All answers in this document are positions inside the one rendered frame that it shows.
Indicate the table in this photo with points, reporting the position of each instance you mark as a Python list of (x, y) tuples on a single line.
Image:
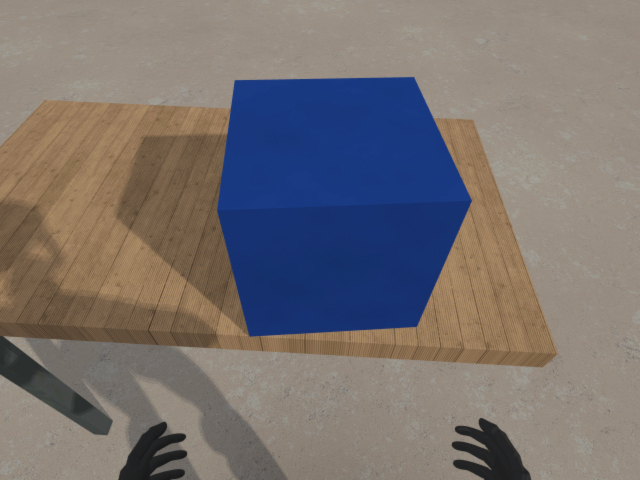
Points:
[(109, 232)]

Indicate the robot right hand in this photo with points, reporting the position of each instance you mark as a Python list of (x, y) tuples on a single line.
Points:
[(501, 456)]

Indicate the carton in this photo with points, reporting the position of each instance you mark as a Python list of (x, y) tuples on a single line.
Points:
[(339, 203)]

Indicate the robot left hand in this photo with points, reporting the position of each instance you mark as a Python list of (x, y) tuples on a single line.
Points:
[(141, 463)]

